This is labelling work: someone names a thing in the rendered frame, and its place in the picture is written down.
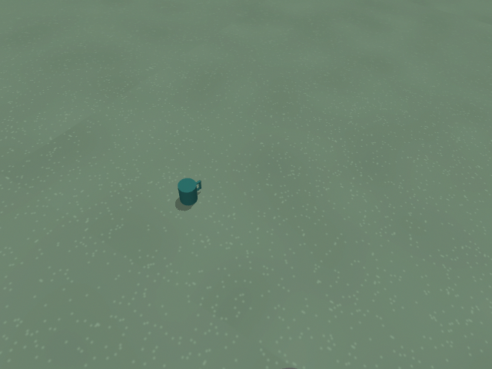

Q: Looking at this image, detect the mug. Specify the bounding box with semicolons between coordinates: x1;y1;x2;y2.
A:
178;178;201;205

